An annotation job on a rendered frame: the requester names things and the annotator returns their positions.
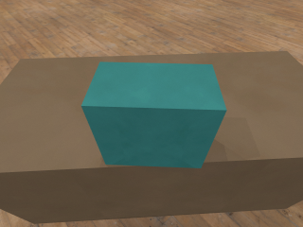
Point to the pedestal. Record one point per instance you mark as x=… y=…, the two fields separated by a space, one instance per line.
x=51 y=169

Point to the carton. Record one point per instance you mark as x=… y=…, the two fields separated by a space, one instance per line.
x=154 y=114

